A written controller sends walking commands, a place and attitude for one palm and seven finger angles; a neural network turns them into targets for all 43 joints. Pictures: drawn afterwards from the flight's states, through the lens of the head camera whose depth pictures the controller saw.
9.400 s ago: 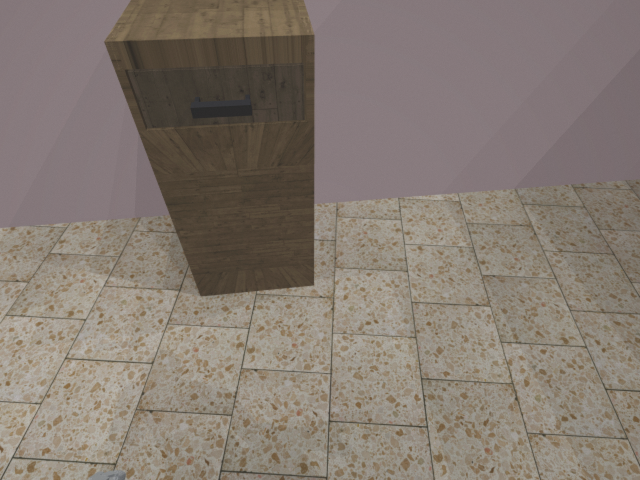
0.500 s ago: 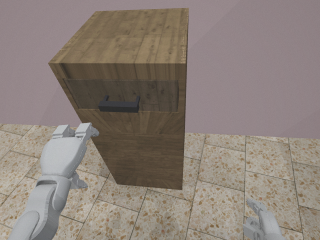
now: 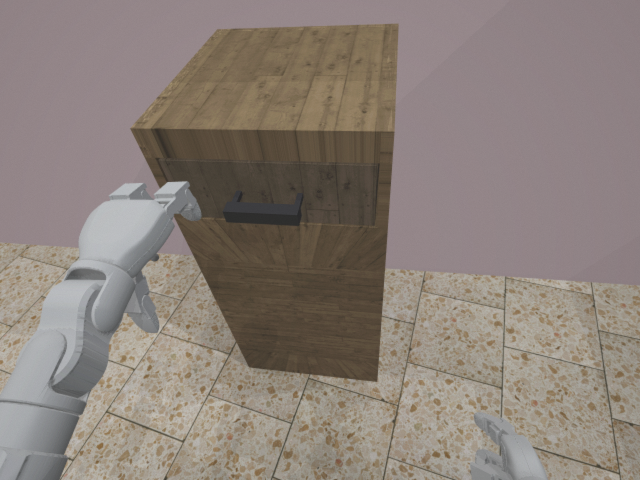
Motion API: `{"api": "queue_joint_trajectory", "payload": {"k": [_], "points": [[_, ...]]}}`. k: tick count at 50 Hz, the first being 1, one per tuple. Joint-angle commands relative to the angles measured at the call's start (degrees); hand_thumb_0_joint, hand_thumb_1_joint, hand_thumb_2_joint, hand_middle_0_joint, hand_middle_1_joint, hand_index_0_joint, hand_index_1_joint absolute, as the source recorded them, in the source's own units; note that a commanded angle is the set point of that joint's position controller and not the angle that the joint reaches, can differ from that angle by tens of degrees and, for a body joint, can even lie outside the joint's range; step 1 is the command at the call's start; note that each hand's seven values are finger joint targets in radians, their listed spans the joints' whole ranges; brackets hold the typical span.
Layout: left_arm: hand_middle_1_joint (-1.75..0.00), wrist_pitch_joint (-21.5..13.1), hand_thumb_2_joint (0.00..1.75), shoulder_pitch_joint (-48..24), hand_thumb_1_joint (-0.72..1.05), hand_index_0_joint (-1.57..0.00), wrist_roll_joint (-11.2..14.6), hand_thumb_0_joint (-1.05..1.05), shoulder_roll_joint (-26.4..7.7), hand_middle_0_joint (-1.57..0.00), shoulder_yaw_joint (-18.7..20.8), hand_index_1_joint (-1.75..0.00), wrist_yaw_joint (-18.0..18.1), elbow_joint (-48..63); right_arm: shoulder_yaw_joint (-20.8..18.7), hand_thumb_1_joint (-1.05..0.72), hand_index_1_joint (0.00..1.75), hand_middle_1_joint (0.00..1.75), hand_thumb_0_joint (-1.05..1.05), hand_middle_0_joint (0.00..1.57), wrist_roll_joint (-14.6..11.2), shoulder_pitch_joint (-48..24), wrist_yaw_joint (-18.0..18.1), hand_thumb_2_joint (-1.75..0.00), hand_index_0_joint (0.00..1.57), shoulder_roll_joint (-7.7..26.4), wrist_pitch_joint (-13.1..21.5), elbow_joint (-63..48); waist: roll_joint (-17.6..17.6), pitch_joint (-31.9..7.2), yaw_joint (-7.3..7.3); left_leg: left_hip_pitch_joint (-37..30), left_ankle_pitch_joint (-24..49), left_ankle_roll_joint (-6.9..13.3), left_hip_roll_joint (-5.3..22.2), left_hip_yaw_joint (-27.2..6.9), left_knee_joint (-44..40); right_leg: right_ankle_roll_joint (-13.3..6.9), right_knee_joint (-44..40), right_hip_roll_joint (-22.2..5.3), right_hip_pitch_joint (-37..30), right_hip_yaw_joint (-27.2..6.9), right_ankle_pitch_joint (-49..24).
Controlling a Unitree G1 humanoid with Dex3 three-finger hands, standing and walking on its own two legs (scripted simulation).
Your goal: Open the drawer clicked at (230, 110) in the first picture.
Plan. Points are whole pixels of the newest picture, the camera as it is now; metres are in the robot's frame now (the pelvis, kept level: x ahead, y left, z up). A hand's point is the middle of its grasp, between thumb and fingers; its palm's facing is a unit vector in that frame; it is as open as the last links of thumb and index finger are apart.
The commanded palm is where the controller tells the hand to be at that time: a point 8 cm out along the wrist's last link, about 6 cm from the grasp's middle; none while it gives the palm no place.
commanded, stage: raise the hand with hooked fingers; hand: left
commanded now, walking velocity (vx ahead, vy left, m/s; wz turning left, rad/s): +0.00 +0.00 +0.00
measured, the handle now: (265, 205) +0.54 +0.19 +0.02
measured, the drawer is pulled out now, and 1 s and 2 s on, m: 0.00 0.00 0.00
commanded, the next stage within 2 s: move the hooked fingers above the handle in 0.24 s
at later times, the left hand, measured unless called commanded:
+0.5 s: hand (172, 272) +0.31 +0.23 +0.12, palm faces +0.03 -0.06 -1.00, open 13.9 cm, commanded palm +0.29 +0.23 +0.18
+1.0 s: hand (209, 243) +0.37 +0.21 +0.10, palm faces +0.01 -0.05 -1.00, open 13.8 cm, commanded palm +0.36 +0.22 +0.16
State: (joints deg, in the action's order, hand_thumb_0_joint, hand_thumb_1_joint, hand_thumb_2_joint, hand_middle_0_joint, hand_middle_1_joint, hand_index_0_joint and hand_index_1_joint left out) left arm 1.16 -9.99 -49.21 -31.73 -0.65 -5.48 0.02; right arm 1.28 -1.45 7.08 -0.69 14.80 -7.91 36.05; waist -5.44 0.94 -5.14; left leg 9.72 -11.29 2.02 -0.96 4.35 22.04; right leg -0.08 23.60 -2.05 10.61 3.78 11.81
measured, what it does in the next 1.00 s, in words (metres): stands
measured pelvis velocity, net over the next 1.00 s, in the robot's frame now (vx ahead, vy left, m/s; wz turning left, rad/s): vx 0.00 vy -0.02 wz -0.01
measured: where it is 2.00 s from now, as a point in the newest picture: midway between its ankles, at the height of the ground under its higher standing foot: outside the picture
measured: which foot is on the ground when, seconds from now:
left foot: down 0.00-1.00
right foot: down 0.00-1.00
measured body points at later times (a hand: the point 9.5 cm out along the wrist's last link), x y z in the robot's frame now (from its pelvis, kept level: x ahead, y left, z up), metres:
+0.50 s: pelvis -0.01 -0.01 +0.00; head +0.00 -0.05 +0.45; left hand +0.30 +0.23 +0.17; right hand +0.20 -0.23 -0.11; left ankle +0.01 +0.09 -0.74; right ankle +0.01 -0.12 -0.74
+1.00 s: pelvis +0.00 -0.02 +0.00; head +0.03 -0.05 +0.45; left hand +0.36 +0.21 +0.16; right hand +0.16 -0.26 -0.13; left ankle +0.01 +0.09 -0.74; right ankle +0.01 -0.12 -0.74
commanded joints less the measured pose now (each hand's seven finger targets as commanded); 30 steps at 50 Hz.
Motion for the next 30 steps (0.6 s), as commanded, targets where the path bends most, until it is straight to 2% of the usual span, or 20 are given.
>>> {"api": "queue_joint_trajectory", "payload": {"k": [1,3,5,7,10,11,13,15,17,19,21,22,23,26,27,30], "points": [[-1.20,-2.04,0.30,-13.62,-0.50,-0.30,0.49,0.00,-10.73,-0.30,6.61,-1.20,2.12,11.71,-2.88,-0.90,0.30,0.30,0.00,0.20,0.15,-7.72,-0.10,-0.90,0.20,6.53,2.91,-9.54,3.59,-13.34,-0.33,-1.73,12.85,-0.76,0.35,-3.72,-2.68,-2.01,-1.95,2.11,-5.65,-2.01,-7.80],[-1.20,-3.46,0.30,-14.58,-0.50,-0.30,0.37,0.00,-12.82,-0.30,8.67,-1.20,3.54,13.84,-3.24,-0.90,0.30,0.30,0.00,0.20,0.31,-7.26,0.10,-0.90,0.20,6.63,3.25,-9.44,3.15,-15.12,-0.78,-2.26,11.98,-0.66,0.23,-3.86,-2.76,-1.94,-1.99,2.16,-5.98,-2.19,-6.98],[-1.20,-4.37,0.30,-15.43,-0.50,-0.30,0.19,0.00,-14.16,-0.30,10.39,-1.20,5.20,14.68,-3.29,-0.90,0.30,0.30,0.00,0.20,0.32,-7.43,0.21,-0.90,0.20,6.59,3.76,-8.94,1.92,-15.19,-0.83,-2.09,11.56,-0.72,0.30,-4.19,-2.76,-2.08,-2.07,2.43,-5.83,-2.43,-6.30],[-1.20,-4.40,0.30,-15.26,-0.50,-0.30,0.49,0.00,-13.00,-0.30,9.85,-1.20,6.57,12.53,-3.39,-0.90,0.30,0.30,0.00,0.20,0.19,-6.99,0.42,-0.90,0.20,6.27,3.98,-8.18,2.09,-13.94,-0.66,-1.70,10.01,-0.71,0.24,-3.83,-2.97,-2.00,-2.42,2.12,-4.85,-2.25,-4.73],[-1.20,-3.61,0.30,-16.37,-0.50,-0.30,0.21,0.00,-13.47,-0.30,10.15,-1.20,8.05,12.24,-3.44,-0.90,0.30,0.30,0.00,0.20,-0.08,-7.78,0.52,-0.90,0.20,6.36,4.25,-7.85,0.96,-14.52,-0.78,-1.68,8.81,-0.70,0.13,-3.58,-3.09,-2.01,-2.81,2.15,-5.17,-2.89,-3.85],[-1.20,-3.13,0.30,-16.68,-0.50,-0.30,0.04,0.00,-12.94,-0.30,9.29,-1.20,8.20,11.20,-3.31,-0.90,0.30,0.30,0.00,0.20,-0.05,-7.67,0.54,-0.90,0.20,6.26,4.28,-7.60,1.73,-13.65,-0.55,-1.16,8.50,-0.79,0.14,-3.54,-3.28,-2.04,-2.78,1.84,-5.12,-2.77,-3.58],[-1.20,-2.34,0.30,-16.23,-0.50,-0.30,-0.20,0.00,-12.09,-0.30,8.16,-1.20,8.13,11.71,-3.52,-0.90,0.30,0.30,0.00,0.20,-0.14,-7.89,0.55,-0.90,0.20,6.36,4.24,-7.63,1.21,-14.72,-0.52,-1.89,9.49,-0.72,0.10,-3.15,-3.04,-1.98,-2.65,1.80,-5.37,-2.87,-4.87],[-1.20,-1.41,0.30,-15.62,-0.50,-0.30,-0.10,0.00,-11.80,-0.30,7.90,-1.20,7.49,11.23,-3.35,-0.90,0.30,0.30,0.00,0.20,-0.24,-8.41,0.54,-0.90,0.20,6.40,4.24,-7.89,2.21,-14.85,-0.33,-1.53,9.22,-0.72,-0.11,-3.13,-2.93,-1.96,-2.88,1.90,-6.18,-3.21,-5.07],[-1.20,-0.62,0.30,-14.40,-0.50,-0.30,-0.09,0.00,-10.77,-0.30,6.49,-1.20,6.45,9.69,-3.16,-0.90,0.30,0.30,0.00,0.20,-0.22,-8.41,0.71,-0.90,0.20,6.41,4.00,-7.74,4.01,-12.78,-0.01,-0.81,8.44,-0.56,-0.07,-2.90,-3.21,-1.77,-3.15,1.72,-5.54,-2.94,-4.75],[-1.20,-0.20,0.30,-16.63,-0.50,-0.30,-0.33,0.00,-10.05,-0.30,4.97,-1.20,5.54,7.33,-2.84,-0.90,0.30,0.30,0.00,0.20,-0.33,-8.47,1.10,-0.90,0.20,6.50,3.72,-7.52,5.23,-10.79,0.77,-0.04,6.66,-0.50,-0.16,-2.72,-3.43,-1.60,-3.79,1.67,-4.26,-2.84,-3.38],[-1.20,-0.44,0.30,-18.55,-0.50,-0.30,-0.67,0.00,-9.96,-0.30,4.31,-1.20,4.79,5.60,-2.65,-0.90,0.30,0.30,0.00,0.20,-0.33,-8.39,1.43,-0.90,0.20,6.36,3.87,-7.57,5.50,-10.66,0.87,0.10,4.99,-0.29,-0.28,-2.41,-3.29,-1.44,-4.36,1.43,-4.03,-3.22,-1.29],[-1.20,-0.98,0.30,-20.50,-0.50,-0.30,-0.93,0.00,-11.47,-0.30,5.31,-1.20,4.82,4.62,-2.70,-0.90,0.30,0.30,0.00,0.20,-0.31,-7.75,1.71,-0.90,0.20,6.60,3.84,-7.12,5.99,-10.81,1.19,0.33,4.81,-0.23,-0.37,-2.42,-3.17,-1.41,-4.37,1.51,-3.85,-3.16,-1.28],[-1.20,-1.53,0.30,-22.27,-0.50,-0.30,-1.27,0.00,-11.09,-0.30,4.67,-1.20,4.77,4.26,-2.64,-0.90,0.30,0.30,0.00,0.20,-0.20,-7.66,1.93,-0.90,0.20,6.51,3.83,-7.09,6.35,-11.51,1.28,0.04,4.94,-0.16,-0.51,-2.47,-2.96,-1.34,-4.26,1.55,-3.71,-3.18,-1.63],[-1.20,-3.62,0.30,-25.81,-0.50,-0.30,-1.71,0.00,-12.31,-0.30,5.54,-1.20,5.48,4.27,-2.82,-0.90,0.30,0.30,0.00,0.20,-0.02,-7.02,2.12,-0.90,0.20,6.18,4.35,-6.84,3.14,-14.31,1.13,-0.98,5.85,-0.25,-0.53,-2.63,-2.39,-1.56,-3.57,1.51,-3.97,-3.35,-2.29],[-1.20,-4.05,0.30,-26.08,-0.50,-0.30,-1.47,0.00,-11.08,-0.30,4.67,-1.20,5.83,3.53,-2.87,-0.90,0.30,0.30,0.00,0.20,0.00,-6.51,2.19,-0.90,0.20,5.99,4.41,-6.87,3.72,-14.51,1.10,-0.89,6.68,-0.17,-0.65,-2.77,-2.12,-1.62,-3.23,1.58,-3.97,-3.20,-3.38],[-1.20,-4.39,0.30,-26.21,-0.50,-0.30,-1.65,0.00,-13.47,-0.30,7.63,-1.20,6.86,0.05,-3.21,-0.90,0.30,0.30,0.00,0.20,-0.13,-5.91,2.21,-0.90,0.20,6.42,4.25,-6.40,3.93,-15.25,0.69,0.08,7.87,-0.27,-0.72,-2.37,-1.50,-1.61,-2.94,1.64,-4.79,-3.60,-5.21]]}}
